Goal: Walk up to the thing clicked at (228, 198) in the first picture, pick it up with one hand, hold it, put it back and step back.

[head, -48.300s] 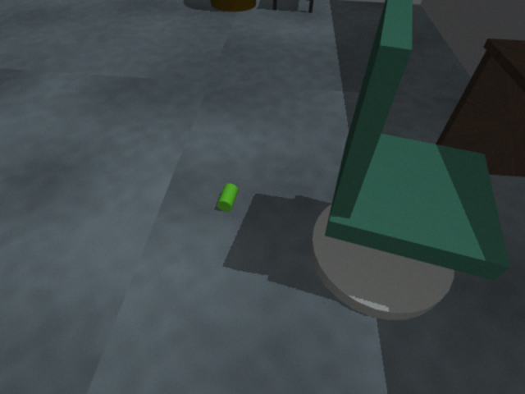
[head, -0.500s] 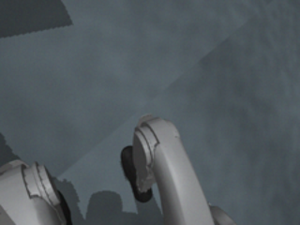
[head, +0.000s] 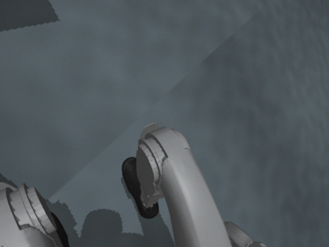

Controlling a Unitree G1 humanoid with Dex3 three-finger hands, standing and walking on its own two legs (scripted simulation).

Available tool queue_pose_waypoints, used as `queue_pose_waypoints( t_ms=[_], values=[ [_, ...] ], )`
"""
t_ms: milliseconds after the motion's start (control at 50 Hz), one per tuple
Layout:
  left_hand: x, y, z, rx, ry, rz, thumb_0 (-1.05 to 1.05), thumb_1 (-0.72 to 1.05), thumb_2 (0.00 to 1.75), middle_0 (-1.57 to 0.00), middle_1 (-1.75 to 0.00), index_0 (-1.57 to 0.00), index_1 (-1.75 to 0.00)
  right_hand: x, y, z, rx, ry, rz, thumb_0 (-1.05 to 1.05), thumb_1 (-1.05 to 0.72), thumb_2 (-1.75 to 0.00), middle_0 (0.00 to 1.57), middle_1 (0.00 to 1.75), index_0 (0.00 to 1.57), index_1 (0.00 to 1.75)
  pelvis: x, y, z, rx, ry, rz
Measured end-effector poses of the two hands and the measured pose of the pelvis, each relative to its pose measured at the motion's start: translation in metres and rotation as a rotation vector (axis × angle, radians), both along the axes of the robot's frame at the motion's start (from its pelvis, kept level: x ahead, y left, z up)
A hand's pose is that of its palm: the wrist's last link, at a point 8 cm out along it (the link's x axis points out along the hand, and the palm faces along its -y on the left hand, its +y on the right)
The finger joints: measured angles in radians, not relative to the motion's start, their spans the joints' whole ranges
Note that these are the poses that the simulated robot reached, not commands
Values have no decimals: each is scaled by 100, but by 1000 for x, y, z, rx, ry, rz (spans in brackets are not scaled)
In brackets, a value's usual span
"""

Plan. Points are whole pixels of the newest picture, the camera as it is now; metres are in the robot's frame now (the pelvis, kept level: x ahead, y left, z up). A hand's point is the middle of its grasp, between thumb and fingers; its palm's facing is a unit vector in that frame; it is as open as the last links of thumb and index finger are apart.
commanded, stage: rest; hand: left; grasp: from above
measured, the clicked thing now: out of the picture +0.49 +0.32 -0.26
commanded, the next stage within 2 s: open in 0.28 s
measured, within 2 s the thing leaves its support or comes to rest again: rests again in 0.84 s
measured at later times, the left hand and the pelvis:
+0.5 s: hand out of the picture +0.48 +0.31 -0.25, palm faces -0.41 -0.20 -0.89, open 10.2 cm; pelvis +0.00 +0.00 +0.00, yaw -1 degrees
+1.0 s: hand out of the picture +0.48 +0.31 -0.24, palm faces -0.41 -0.20 -0.89, open 13.2 cm; pelvis -0.01 +0.00 +0.01, yaw -1 degrees
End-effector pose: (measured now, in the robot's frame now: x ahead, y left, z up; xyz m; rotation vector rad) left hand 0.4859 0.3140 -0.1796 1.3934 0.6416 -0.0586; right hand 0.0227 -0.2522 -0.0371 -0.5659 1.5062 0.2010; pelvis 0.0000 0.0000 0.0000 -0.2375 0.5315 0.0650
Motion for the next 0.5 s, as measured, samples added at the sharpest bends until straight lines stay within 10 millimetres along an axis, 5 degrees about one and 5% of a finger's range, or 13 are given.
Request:
queue_pose_waypoints(
  t_ms=[500],
  values=[
    [1, 1, -9, 6, 15, 12, 0, 3, 36, -73, -37, -74, -37, -4, 2, 5, 19, 6, 28, 0, -90, -89, 20, 30, 20, 30, -2, 0, 0, -10, -17, -10]
  ],
)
